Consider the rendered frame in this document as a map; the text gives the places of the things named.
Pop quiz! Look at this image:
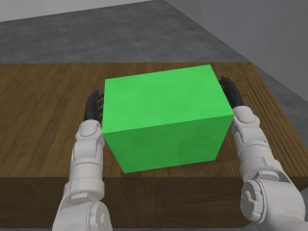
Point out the right robot forearm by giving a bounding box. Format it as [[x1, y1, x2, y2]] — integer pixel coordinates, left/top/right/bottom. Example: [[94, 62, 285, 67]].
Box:
[[230, 106, 306, 219]]

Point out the left robot forearm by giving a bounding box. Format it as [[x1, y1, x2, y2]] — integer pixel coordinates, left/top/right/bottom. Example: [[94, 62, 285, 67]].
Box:
[[52, 119, 105, 231]]

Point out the left robot hand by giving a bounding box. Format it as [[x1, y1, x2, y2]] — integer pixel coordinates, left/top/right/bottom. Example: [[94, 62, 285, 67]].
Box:
[[84, 90, 105, 123]]

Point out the carton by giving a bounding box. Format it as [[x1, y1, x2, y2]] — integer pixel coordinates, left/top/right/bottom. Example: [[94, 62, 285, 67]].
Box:
[[102, 64, 235, 173]]

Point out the left robot upper arm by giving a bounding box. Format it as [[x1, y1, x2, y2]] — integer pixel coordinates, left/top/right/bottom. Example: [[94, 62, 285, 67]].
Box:
[[52, 200, 113, 231]]

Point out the pedestal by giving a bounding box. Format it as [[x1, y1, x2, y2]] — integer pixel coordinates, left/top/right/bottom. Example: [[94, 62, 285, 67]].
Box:
[[0, 62, 308, 229]]

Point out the right robot upper arm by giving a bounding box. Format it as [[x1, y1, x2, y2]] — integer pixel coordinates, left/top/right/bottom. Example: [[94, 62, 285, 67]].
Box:
[[240, 178, 308, 231]]

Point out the right robot hand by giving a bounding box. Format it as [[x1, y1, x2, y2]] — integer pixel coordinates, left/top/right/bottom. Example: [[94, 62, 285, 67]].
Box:
[[218, 76, 244, 109]]

